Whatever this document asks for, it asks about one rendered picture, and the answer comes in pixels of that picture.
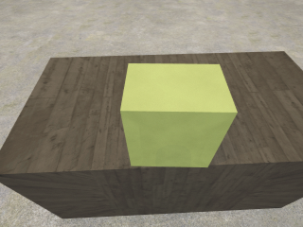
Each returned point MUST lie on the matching pedestal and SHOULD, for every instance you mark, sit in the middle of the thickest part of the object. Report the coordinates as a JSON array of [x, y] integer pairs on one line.
[[67, 150]]

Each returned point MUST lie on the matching carton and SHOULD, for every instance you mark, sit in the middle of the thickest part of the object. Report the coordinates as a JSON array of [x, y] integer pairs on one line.
[[175, 114]]

